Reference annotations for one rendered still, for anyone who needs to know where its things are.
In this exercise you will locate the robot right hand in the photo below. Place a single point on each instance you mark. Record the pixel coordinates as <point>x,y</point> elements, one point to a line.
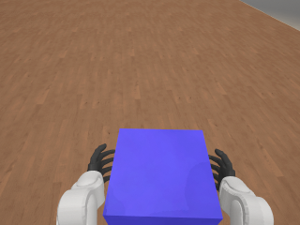
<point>224,169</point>

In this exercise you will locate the carton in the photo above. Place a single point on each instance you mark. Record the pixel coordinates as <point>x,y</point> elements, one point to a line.
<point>161,177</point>

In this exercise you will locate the robot left forearm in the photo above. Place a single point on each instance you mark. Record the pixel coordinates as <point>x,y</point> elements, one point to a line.
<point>79,205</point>

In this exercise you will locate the robot left hand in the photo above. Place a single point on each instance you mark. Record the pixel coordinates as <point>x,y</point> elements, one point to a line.
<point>96,162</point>

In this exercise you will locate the robot right forearm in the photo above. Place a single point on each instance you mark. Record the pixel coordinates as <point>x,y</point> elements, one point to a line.
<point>242,205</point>

